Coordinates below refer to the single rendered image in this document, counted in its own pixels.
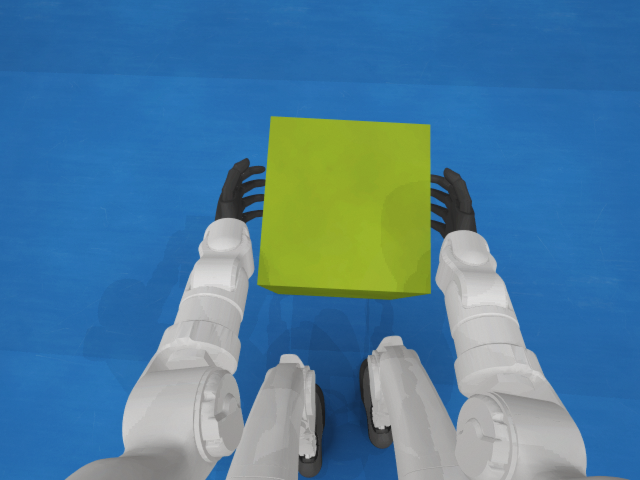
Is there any robot left hand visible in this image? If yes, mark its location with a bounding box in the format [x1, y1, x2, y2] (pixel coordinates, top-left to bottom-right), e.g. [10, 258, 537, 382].
[215, 158, 266, 224]

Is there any right robot shin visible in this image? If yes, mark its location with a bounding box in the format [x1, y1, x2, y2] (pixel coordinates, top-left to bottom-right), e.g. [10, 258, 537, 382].
[370, 336, 420, 428]

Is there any robot right hand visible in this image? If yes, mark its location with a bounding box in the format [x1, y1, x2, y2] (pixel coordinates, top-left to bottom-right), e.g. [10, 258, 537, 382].
[430, 168, 477, 239]

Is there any right robot upper arm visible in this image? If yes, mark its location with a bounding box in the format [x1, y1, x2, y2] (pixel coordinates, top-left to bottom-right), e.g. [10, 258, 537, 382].
[455, 391, 629, 480]

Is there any left robot upper arm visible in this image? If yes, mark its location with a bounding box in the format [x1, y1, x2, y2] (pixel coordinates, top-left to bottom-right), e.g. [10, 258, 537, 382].
[65, 366, 244, 480]

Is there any carton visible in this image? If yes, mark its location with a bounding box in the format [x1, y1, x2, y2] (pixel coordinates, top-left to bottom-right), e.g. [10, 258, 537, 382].
[257, 116, 431, 300]

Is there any left robot shin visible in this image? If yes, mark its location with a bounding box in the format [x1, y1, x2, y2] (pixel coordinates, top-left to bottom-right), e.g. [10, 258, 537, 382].
[264, 354, 316, 456]

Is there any robot left forearm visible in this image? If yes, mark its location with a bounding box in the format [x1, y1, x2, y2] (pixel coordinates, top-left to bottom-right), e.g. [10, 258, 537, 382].
[122, 218, 254, 447]

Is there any robot right forearm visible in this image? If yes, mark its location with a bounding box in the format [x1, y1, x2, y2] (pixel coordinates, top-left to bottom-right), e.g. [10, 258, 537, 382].
[435, 230, 587, 466]

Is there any robot shin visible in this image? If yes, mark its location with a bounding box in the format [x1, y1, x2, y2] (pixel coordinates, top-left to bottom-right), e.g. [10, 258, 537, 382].
[370, 336, 420, 428]
[264, 354, 316, 456]

